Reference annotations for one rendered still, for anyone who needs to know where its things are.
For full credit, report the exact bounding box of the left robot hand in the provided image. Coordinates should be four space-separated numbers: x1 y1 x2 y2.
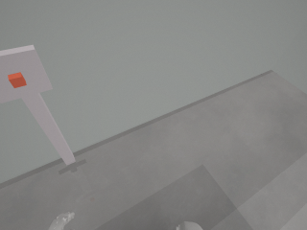
47 212 75 230

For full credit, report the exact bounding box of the panel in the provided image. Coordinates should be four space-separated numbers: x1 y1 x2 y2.
0 45 76 166

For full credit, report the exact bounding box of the button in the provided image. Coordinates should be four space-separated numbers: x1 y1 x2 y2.
8 72 27 88

